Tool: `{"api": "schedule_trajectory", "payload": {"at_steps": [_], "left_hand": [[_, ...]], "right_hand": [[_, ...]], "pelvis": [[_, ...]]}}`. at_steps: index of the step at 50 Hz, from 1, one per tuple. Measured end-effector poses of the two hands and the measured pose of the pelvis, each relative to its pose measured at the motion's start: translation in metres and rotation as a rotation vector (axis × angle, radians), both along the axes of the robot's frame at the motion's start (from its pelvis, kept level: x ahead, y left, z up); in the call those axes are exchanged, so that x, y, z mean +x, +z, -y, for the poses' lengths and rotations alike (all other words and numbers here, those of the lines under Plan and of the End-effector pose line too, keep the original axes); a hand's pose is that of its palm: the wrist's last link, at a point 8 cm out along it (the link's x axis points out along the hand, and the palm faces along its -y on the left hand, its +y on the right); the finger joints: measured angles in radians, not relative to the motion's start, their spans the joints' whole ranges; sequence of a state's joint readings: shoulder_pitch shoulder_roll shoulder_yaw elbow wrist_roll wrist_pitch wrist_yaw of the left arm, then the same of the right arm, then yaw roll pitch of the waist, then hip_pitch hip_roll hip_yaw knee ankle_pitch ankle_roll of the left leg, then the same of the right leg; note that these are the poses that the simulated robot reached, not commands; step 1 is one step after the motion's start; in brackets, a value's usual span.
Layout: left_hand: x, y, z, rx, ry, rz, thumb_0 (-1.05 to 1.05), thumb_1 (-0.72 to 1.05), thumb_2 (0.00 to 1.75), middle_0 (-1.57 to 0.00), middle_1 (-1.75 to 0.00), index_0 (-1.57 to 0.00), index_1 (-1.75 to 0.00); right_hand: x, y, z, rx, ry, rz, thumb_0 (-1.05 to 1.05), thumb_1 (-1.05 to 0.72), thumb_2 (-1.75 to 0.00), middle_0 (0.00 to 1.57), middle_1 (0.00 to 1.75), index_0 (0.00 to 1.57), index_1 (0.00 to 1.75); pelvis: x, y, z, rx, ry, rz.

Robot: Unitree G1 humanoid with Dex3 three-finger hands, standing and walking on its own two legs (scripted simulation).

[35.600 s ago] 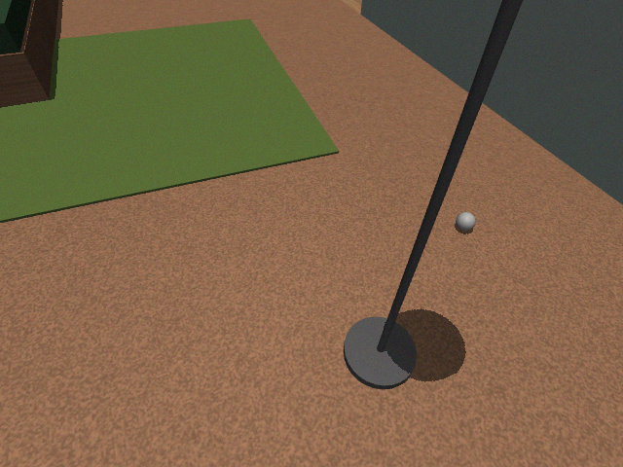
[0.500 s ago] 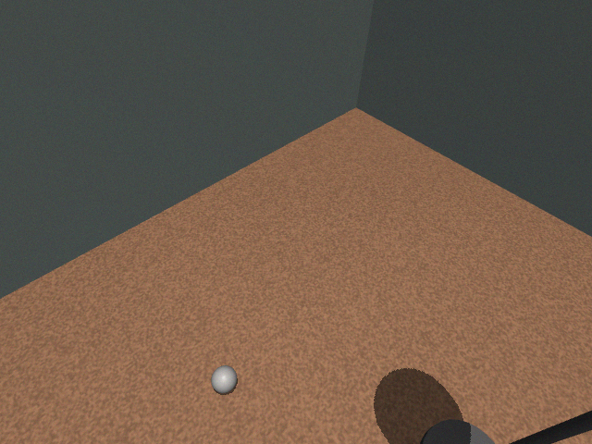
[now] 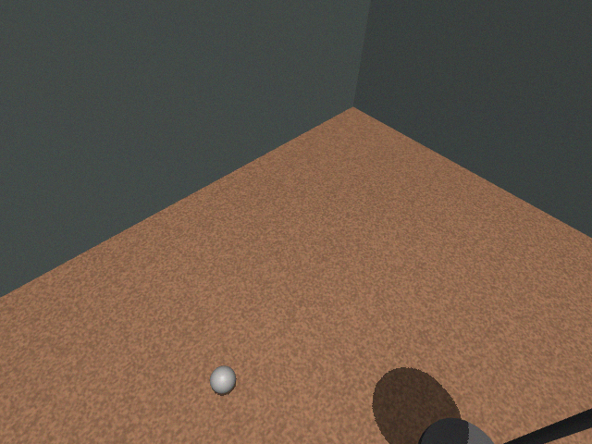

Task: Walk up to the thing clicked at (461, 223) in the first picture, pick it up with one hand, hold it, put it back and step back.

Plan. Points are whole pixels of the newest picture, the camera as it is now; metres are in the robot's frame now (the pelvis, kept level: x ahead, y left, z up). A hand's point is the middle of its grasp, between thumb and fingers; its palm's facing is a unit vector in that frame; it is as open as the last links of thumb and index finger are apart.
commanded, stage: stand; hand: left
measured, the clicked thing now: (222, 379) +0.43 +0.22 -0.74
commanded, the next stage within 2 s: none
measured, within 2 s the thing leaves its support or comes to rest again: neither
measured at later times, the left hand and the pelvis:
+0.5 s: hand out of the picture +0.07 +0.25 -0.16, palm faces -0.03 -0.94 -0.34, open 7.4 cm; pelvis +0.00 +0.00 +0.00, yaw +0 degrees
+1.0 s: hand out of the picture +0.08 +0.25 -0.16, palm faces -0.02 -0.94 -0.34, open 7.4 cm; pelvis +0.01 +0.00 +0.00, yaw +1 degrees
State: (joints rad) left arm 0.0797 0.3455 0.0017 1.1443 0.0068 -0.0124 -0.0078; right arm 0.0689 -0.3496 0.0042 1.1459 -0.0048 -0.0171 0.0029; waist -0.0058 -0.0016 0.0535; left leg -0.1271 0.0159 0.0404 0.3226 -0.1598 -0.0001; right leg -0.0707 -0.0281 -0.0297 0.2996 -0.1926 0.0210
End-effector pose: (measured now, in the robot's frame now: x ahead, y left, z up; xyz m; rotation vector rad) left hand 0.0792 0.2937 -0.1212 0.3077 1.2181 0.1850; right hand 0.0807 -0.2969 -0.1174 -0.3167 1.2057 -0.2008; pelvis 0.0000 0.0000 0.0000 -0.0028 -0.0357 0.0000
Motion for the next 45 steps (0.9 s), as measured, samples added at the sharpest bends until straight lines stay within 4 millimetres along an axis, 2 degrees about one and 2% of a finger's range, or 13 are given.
{"api": "schedule_trajectory", "payload": {"at_steps": [23, 45], "left_hand": [[-0.018, 0.0, -0.003, 0.008, 0.009, -0.037, 0.01, 0.9, 0.9, -0.2, -0.3, -0.21, -0.3], [-0.007, 0.001, -0.002, 0.011, 0.008, -0.019, 0.01, 0.9, 0.9, -0.2, -0.3, -0.21, -0.3]], "right_hand": [[-0.016, -0.004, -0.002, 0.013, -0.002, -0.048, 0.0, -0.9, -0.9, 0.2, 0.3, 0.21, 0.3], [0.002, -0.003, -0.002, 0.01, 0.013, -0.023, 0.0, -0.9, -0.9, 0.2, 0.3, 0.21, 0.3]], "pelvis": [[-0.003, 0.001, 0.0, 0.002, 0.007, -0.008], [0.006, 0.0, 0.001, 0.003, 0.01, -0.01]]}}
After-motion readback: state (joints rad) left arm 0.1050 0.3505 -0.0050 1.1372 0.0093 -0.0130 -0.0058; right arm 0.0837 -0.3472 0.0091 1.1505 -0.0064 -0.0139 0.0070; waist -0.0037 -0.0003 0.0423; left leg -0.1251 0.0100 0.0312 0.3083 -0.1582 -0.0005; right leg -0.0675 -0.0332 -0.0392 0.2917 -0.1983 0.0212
